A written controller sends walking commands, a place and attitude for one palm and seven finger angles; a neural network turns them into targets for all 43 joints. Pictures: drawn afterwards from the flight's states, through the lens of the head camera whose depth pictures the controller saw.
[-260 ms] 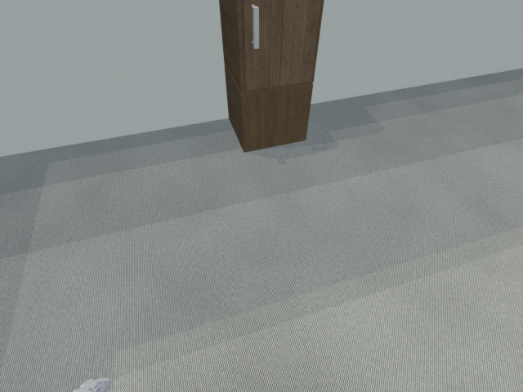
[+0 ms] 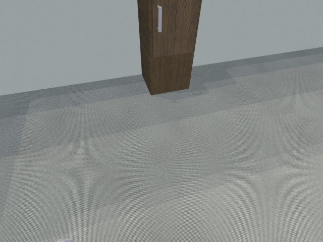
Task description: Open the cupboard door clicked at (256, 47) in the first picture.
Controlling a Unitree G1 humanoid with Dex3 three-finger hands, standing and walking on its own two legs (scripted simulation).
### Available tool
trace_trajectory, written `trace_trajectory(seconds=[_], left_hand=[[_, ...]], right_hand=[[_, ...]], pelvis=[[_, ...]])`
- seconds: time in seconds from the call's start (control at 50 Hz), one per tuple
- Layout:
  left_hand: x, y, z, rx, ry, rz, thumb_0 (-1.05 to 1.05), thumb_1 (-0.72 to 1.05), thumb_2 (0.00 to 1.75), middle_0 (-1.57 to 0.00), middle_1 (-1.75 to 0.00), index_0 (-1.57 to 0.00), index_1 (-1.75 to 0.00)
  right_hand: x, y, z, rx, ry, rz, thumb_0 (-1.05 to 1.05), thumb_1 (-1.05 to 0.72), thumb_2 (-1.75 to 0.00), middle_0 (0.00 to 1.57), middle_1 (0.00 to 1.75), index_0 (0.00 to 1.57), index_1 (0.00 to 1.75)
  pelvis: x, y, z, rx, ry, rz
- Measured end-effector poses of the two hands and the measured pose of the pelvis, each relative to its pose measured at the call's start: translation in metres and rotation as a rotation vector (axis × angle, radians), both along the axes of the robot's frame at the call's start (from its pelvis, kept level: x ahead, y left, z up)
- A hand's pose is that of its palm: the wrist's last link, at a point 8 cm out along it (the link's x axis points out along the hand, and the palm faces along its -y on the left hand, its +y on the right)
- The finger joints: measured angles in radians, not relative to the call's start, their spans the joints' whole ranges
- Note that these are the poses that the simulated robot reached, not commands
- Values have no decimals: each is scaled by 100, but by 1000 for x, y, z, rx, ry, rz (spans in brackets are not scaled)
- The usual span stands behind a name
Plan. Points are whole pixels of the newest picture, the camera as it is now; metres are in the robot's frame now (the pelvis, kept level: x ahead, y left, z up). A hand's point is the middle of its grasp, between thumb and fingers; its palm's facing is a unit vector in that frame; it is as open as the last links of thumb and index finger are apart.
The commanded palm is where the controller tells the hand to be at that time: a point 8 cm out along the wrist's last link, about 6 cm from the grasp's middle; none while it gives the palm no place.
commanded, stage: stand and wait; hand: left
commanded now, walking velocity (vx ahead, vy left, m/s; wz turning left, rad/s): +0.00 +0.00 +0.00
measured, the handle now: (159, 18) +1.57 +0.10 -0.03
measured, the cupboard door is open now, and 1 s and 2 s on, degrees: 0 0 0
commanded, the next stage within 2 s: look at it before walking up in 0.56 s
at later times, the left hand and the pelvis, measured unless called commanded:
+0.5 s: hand out of the picture +0.06 +0.26 -0.15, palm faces -0.02 -0.94 -0.34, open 7.3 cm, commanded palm none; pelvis -0.01 +0.01 +0.00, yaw +0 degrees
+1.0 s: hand out of the picture +0.08 +0.25 -0.15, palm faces -0.03 -0.94 -0.33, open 7.3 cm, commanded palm none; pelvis +0.00 +0.00 +0.01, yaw +0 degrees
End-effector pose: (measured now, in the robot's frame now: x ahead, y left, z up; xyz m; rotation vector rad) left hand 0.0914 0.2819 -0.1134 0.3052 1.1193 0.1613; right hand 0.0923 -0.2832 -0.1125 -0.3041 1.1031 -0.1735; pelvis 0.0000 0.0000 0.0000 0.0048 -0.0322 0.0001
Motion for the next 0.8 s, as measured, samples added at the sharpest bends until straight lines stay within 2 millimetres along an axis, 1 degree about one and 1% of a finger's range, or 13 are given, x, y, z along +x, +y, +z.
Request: trace_trajectory(seconds=[0.22,0.36,0.5,0.8], left_hand=[[-32,12,-5,11,84,33,1,91,90,-21,-30,-21,-30],[-41,18,-5,18,116,43,1,91,90,-21,-30,-21,-30],[-39,19,-4,20,116,42,1,91,90,-21,-30,-21,-30],[-23,14,-2,16,91,29,0,91,90,-21,-30,-21,-30]], right_hand=[[-24,-4,-1,-16,75,-24,0,-91,-90,20,30,20,30],[-34,-5,-2,-21,108,-35,0,-91,-90,20,30,20,30],[-35,-4,-3,-16,112,-38,0,-91,-90,20,30,20,30],[-21,-3,-2,-9,97,-33,0,-91,-90,20,30,20,30]], pelvis=[[-5,3,2,-3,0,1],[-6,5,3,-3,1,1],[-6,6,4,-2,1,1],[0,5,5,-1,6,0]])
